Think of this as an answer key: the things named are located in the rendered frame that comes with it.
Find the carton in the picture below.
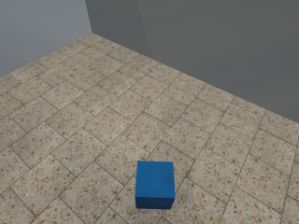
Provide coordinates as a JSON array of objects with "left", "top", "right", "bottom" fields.
[{"left": 135, "top": 161, "right": 176, "bottom": 210}]

